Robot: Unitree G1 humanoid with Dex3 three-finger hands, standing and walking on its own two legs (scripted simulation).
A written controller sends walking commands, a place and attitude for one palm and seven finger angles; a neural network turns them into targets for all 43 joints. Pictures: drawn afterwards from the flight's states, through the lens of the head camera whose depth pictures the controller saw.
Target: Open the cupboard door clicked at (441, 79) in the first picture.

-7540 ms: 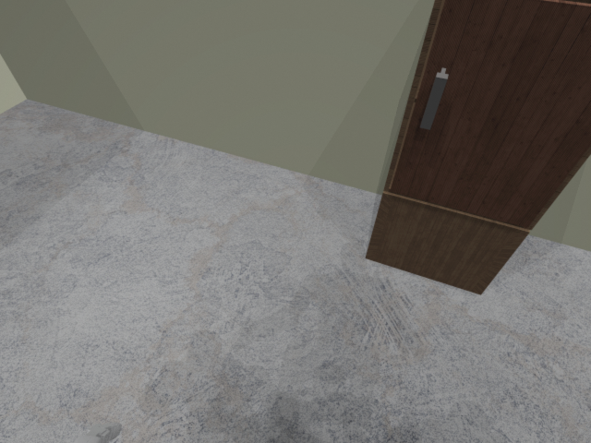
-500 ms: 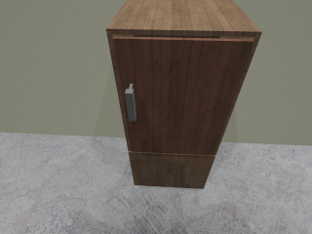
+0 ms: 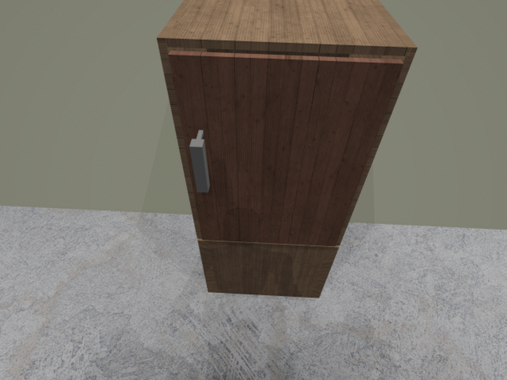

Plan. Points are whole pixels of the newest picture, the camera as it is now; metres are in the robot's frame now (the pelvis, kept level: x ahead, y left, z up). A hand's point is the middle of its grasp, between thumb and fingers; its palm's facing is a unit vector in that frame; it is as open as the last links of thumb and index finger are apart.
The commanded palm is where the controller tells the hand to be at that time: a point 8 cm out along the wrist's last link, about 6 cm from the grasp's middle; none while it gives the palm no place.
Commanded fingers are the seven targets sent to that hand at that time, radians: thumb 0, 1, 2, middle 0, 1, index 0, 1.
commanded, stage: come to a stop and stand still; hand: left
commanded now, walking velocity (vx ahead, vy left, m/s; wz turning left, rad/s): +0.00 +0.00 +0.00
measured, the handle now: (202, 161) +0.57 +0.15 +0.01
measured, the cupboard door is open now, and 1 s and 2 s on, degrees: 0 0 0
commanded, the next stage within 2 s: look again from close up in 0.40 s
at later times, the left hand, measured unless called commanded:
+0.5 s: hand out of the picture +0.06 +0.23 -0.16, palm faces -0.02 -0.96 -0.29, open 7.4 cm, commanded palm none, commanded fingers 0.00 0.90 0.90 -0.20 -0.30 -0.20 -0.30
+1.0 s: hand out of the picture +0.07 +0.23 -0.16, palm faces -0.02 -0.96 -0.29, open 7.4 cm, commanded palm none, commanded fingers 0.00 0.90 0.90 -0.20 -0.30 -0.20 -0.30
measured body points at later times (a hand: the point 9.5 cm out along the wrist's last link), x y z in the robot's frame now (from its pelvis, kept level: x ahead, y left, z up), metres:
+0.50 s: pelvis +0.02 +0.01 +0.00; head +0.01 +0.01 +0.45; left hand +0.06 +0.28 -0.14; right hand +0.07 -0.26 -0.14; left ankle +0.02 +0.10 -0.74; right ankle +0.06 -0.13 -0.74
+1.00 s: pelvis +0.03 +0.01 +0.01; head +0.03 +0.01 +0.46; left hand +0.07 +0.28 -0.14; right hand +0.08 -0.26 -0.14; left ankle +0.02 +0.10 -0.74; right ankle +0.06 -0.13 -0.74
